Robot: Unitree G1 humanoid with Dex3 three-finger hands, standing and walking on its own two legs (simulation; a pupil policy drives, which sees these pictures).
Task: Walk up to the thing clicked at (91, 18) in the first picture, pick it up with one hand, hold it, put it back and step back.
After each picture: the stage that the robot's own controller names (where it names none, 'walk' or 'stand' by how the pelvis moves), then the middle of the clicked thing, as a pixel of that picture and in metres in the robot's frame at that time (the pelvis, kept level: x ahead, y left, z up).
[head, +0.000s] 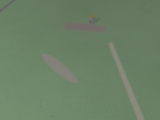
stand; (91, 20) +1.91 -0.14 -0.72
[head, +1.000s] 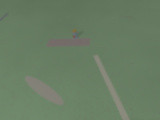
walk; (74, 34) +1.77 +0.21 -0.69
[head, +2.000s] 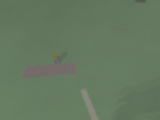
walk; (56, 58) +1.18 +0.43 -0.71
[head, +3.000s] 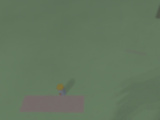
walk; (61, 90) +0.79 +0.32 -0.71
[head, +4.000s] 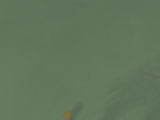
walk; (68, 117) +0.53 +0.18 -0.72
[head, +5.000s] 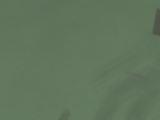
walk; out of the picture +0.42 +0.23 -0.70
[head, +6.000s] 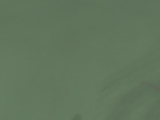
stand; out of the picture +0.40 +0.15 -0.72
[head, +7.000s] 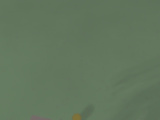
stand; out of the picture +0.42 +0.09 -0.71
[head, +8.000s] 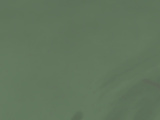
stand; out of the picture +0.39 +0.12 -0.72
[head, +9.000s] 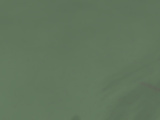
stand; out of the picture +0.40 +0.16 -0.71
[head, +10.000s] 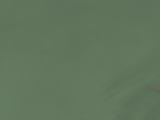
stand; out of the picture +0.38 +0.13 -0.72
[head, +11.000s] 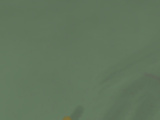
stand; out of the picture +0.41 +0.15 -0.71
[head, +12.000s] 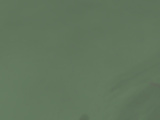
stand; out of the picture +0.42 +0.13 -0.72
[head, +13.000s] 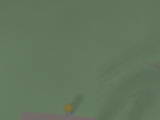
stand; (68, 110) +0.47 +0.14 -0.70
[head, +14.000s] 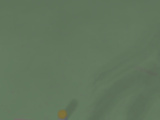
stand; (62, 116) +0.44 +0.14 -0.71
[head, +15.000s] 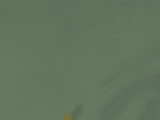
stand; out of the picture +0.45 +0.14 -0.71
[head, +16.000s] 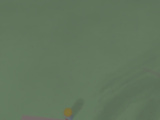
stand; (68, 114) +0.48 +0.13 -0.71
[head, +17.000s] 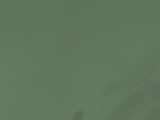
stand; out of the picture +0.46 +0.13 -0.73
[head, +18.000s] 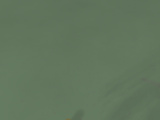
stand; out of the picture +0.46 +0.13 -0.73
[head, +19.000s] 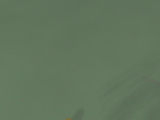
stand; out of the picture +0.45 +0.13 -0.73
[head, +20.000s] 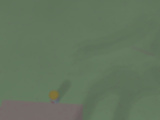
go down; (54, 97) +0.49 +0.15 -0.62
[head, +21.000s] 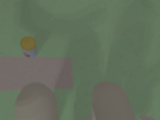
go down; (29, 48) +0.53 +0.22 -0.30
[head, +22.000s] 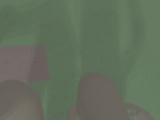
close in; out of the picture +0.51 +0.26 -0.26
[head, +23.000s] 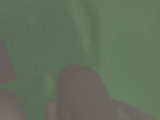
close; out of the picture +0.49 +0.29 -0.23
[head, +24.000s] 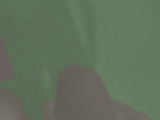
close; out of the picture +0.48 +0.30 -0.24
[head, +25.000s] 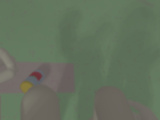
hold; (33, 81) +0.39 +0.21 -0.32
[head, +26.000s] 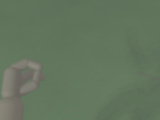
hold; out of the picture +0.31 +0.17 -0.69
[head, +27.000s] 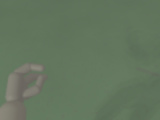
hold; out of the picture +0.32 +0.19 -0.70
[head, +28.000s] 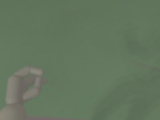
hold; out of the picture +0.32 +0.20 -0.69
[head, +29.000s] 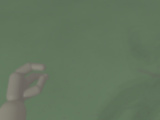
stand; out of the picture +0.32 +0.20 -0.70
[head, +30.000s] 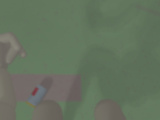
crouch; (36, 96) +0.36 +0.23 -0.47
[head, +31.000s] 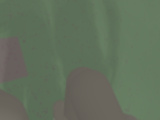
lower; out of the picture +0.34 +0.30 -0.27
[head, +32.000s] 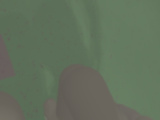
lower; out of the picture +0.33 +0.31 -0.26
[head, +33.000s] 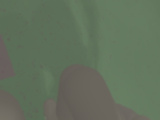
lower; out of the picture +0.33 +0.32 -0.26
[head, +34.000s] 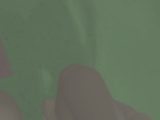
lower; out of the picture +0.33 +0.33 -0.26
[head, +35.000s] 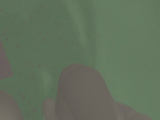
lower; out of the picture +0.33 +0.33 -0.26
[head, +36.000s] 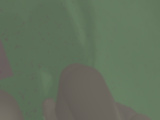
open; out of the picture +0.33 +0.34 -0.26
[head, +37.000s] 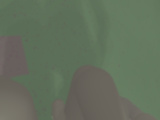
stand; out of the picture +0.35 +0.33 -0.27
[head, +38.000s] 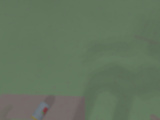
stand; (40, 111) +0.36 +0.25 -0.59
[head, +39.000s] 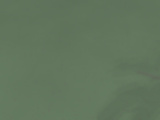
stand; out of the picture +0.35 +0.24 -0.69
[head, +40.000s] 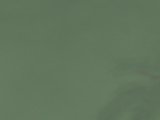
stand; out of the picture +0.35 +0.24 -0.69
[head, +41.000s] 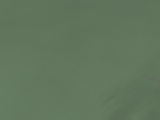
stand; out of the picture +0.37 +0.23 -0.74
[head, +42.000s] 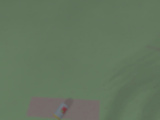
walk; (60, 111) +0.44 +0.27 -0.73
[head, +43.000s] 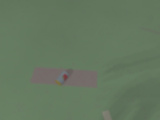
walk; (62, 78) +0.72 +0.20 -0.72
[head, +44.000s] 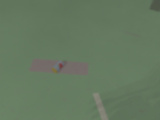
stand; (57, 66) +1.00 +0.22 -0.73
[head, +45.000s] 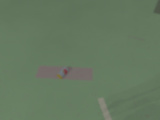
stand; (62, 72) +1.00 +0.23 -0.75
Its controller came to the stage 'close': yes
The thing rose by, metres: 0.01
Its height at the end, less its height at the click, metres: -0.02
